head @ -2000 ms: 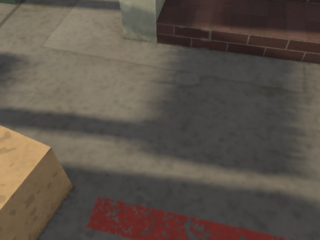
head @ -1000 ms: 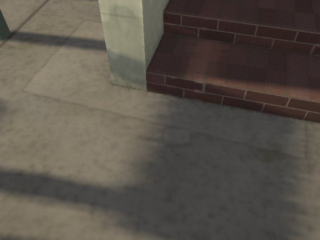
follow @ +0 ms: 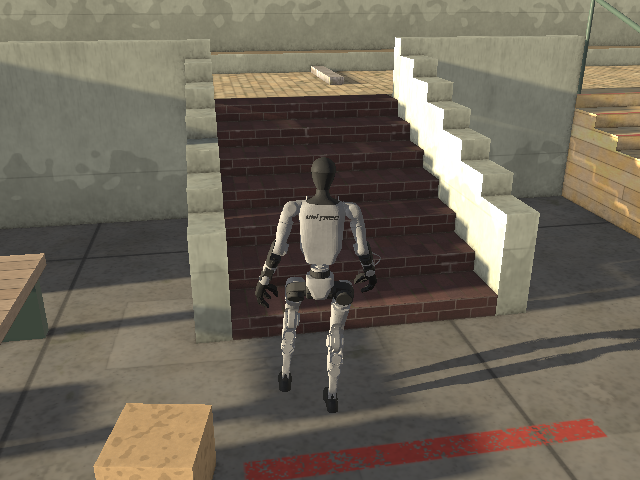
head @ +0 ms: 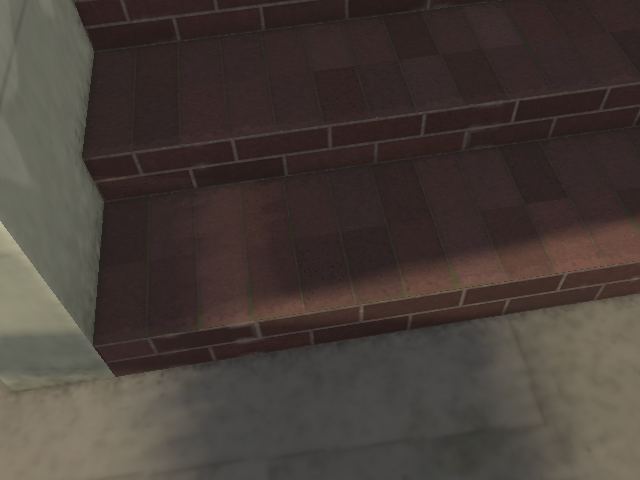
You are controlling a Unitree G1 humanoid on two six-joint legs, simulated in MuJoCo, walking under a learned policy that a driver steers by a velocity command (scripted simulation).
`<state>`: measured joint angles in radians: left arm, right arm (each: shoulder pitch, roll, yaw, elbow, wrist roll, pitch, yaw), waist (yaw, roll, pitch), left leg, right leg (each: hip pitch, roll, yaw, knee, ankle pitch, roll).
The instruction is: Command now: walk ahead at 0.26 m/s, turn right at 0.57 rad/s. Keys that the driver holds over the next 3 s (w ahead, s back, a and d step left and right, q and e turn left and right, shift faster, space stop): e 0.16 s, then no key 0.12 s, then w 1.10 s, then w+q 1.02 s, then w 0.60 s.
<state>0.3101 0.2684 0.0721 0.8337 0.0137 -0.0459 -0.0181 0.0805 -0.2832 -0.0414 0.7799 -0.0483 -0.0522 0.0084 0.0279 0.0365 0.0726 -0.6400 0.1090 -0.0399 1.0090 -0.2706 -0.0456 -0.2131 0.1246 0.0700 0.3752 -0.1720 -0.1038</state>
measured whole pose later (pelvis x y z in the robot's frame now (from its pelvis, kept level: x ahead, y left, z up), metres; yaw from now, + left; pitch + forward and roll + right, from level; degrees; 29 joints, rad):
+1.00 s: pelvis +0.33 +0.00 -0.01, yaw -11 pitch +1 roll -1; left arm 0.44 0.25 0.03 1.05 0.02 -0.08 0.00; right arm 0.04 -0.26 -0.03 0.82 -0.03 -0.04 0.04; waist 0.07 0.02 0.04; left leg -0.48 0.03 0.07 0.56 -0.15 0.04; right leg 0.12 0.04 0.01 0.21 -0.34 -0.03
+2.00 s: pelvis +0.78 -0.04 +0.03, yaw +6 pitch +3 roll +2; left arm 0.44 0.18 0.01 1.00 0.04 -0.06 -0.01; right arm 0.00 -0.14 0.04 0.62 -0.04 0.02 0.00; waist 0.01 0.01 -0.02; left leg -0.80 -0.09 0.18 1.22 -0.51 0.19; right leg -0.18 -0.13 -0.16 0.74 -0.07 -0.06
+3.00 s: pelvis +1.35 +0.11 +0.29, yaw +26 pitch +5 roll -1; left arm 0.25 0.21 0.03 0.98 0.07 -0.10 -0.11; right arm 0.10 -0.21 -0.02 0.80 -0.04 -0.06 0.02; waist 0.02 -0.01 -0.10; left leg -0.44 0.00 0.05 0.58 -0.23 0.07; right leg -0.22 -0.02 -0.08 0.78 -0.43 -0.06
